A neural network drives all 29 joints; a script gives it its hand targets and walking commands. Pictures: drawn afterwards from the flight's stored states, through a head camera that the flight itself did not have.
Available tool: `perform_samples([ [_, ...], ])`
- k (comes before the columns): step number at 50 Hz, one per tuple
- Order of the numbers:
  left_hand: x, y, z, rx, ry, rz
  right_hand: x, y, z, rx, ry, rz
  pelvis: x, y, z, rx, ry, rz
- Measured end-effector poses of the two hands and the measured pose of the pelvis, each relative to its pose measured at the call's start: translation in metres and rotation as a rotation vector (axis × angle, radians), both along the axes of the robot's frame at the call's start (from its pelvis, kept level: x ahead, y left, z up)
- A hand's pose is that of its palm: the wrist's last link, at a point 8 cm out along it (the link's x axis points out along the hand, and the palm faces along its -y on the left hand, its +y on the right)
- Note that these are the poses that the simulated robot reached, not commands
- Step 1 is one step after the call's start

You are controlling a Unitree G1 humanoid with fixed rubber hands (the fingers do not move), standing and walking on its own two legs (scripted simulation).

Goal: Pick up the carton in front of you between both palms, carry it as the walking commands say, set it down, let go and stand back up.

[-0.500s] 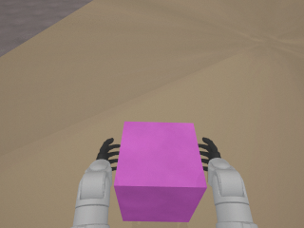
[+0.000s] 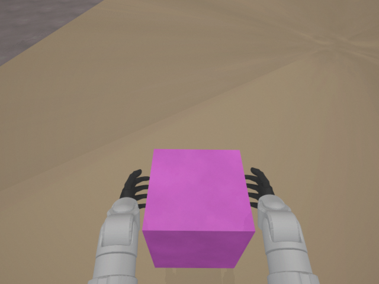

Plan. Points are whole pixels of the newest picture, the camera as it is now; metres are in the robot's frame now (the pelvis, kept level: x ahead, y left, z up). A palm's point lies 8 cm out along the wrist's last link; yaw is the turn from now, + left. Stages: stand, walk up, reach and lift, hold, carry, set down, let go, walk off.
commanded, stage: hold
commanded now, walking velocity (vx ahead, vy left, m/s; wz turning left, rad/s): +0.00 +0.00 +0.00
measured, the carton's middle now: (195, 211) +0.31 +0.00 -0.06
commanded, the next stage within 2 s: set down in 0.42 s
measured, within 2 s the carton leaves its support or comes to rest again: neither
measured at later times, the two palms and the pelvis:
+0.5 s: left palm (125, 211) +0.26 +0.15 +0.05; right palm (269, 206) +0.26 -0.15 +0.05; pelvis -0.03 +0.00 +0.00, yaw +1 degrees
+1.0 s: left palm (143, 213) +0.33 +0.15 -0.11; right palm (250, 215) +0.32 -0.15 -0.11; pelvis -0.04 +0.00 -0.04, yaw +2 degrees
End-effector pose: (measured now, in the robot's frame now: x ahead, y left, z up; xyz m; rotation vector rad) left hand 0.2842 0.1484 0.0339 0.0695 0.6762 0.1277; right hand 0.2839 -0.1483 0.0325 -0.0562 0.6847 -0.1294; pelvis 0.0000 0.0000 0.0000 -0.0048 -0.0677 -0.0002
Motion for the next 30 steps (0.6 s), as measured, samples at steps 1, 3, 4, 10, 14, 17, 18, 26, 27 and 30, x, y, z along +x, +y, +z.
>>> perform_samples([
  [1,-0.001,0.000,0.000,-0.003,0.001,0.002,-0.002,0.000,0.000,-0.002,0.001,0.000,-0.001,0.000,0.000,0.001,-0.007,0.004],
  [3,-0.004,0.000,0.002,-0.006,-0.003,0.005,-0.004,0.001,0.002,-0.003,-0.004,0.000,-0.005,0.000,0.001,0.003,-0.020,0.007],
  [4,-0.006,0.001,0.003,-0.006,-0.006,0.007,-0.005,0.001,0.004,-0.002,-0.007,0.001,-0.006,0.000,0.000,0.003,-0.026,0.008],
  [10,-0.014,0.003,0.009,-0.010,-0.016,0.018,-0.011,0.002,0.010,0.005,-0.019,0.006,-0.017,0.000,0.000,0.004,-0.057,0.011],
  [14,-0.020,0.003,0.011,-0.015,-0.015,0.021,-0.016,0.002,0.012,0.010,-0.020,0.004,-0.024,-0.001,-0.001,0.005,-0.071,0.012],
  [17,-0.023,0.002,0.012,-0.018,-0.015,0.022,-0.020,0.001,0.013,0.014,-0.021,0.003,-0.029,-0.001,-0.002,0.005,-0.079,0.013],
  [18,-0.024,0.002,0.012,-0.019,-0.016,0.022,-0.020,0.001,0.014,0.016,-0.021,0.002,-0.030,-0.001,-0.002,0.005,-0.081,0.013],
  [26,-0.025,0.001,0.014,-0.028,-0.021,0.033,-0.020,0.000,0.015,0.033,-0.028,-0.006,-0.035,-0.003,-0.004,0.006,-0.088,0.019],
  [27,-0.023,0.001,0.013,-0.031,-0.021,0.037,-0.018,0.000,0.015,0.037,-0.029,-0.011,-0.035,-0.003,-0.005,0.006,-0.089,0.021],
  [30,-0.015,0.000,0.011,-0.037,-0.019,0.048,-0.010,0.001,0.013,0.042,-0.026,-0.029,-0.036,-0.003,-0.007,0.005,-0.086,0.028],
])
